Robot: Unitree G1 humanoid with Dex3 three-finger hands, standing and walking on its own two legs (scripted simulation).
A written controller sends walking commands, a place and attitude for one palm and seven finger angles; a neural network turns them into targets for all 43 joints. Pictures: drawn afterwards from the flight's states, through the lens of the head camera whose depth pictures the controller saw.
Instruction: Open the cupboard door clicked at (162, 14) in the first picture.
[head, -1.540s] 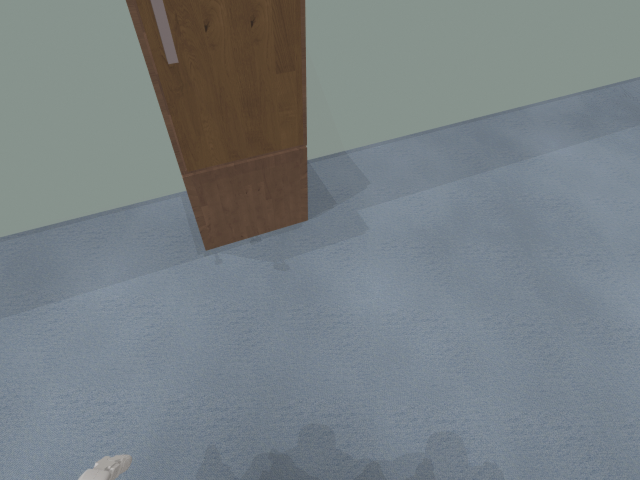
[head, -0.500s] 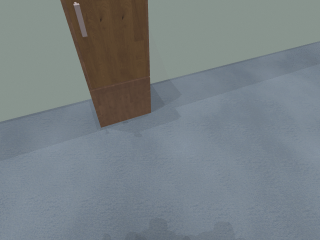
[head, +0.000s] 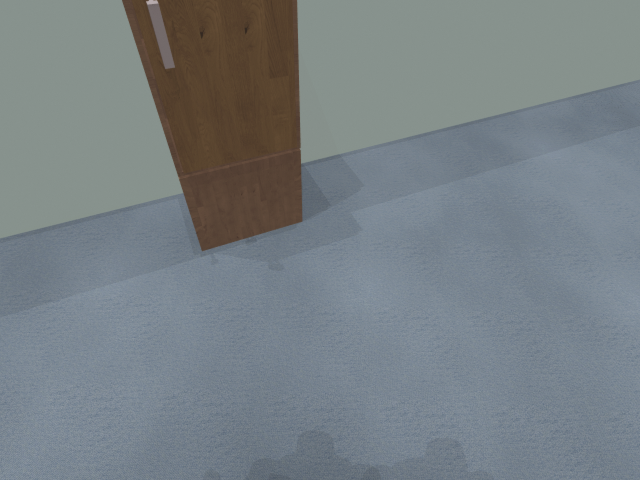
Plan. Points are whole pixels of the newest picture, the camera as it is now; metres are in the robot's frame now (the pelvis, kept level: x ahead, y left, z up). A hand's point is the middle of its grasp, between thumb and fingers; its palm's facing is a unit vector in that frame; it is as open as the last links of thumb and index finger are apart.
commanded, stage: walk to a spot facing it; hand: left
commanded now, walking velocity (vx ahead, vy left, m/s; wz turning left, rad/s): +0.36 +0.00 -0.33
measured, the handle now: (160, 33) +1.08 +0.48 +0.10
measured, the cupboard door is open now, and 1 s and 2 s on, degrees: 0 0 0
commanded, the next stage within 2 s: turn to face it in 1.12 s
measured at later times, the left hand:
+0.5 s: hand out of the picture +0.09 +0.16 -0.19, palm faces -0.02 -0.98 -0.19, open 7.4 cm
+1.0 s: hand (230, 326) +0.42 +0.20 -0.19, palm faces -0.21 -0.96 -0.18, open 7.4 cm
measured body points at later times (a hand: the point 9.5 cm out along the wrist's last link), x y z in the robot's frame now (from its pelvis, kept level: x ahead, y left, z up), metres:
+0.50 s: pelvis +0.11 -0.02 -0.02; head +0.12 -0.03 +0.43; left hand +0.09 +0.21 -0.17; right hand +0.05 -0.25 -0.18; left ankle +0.04 +0.11 -0.68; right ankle +0.02 -0.10 -0.75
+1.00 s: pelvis +0.34 +0.02 -0.01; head +0.35 +0.04 +0.44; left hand +0.43 +0.25 -0.17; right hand +0.33 -0.22 -0.15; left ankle +0.38 +0.08 -0.75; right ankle +0.28 -0.10 -0.64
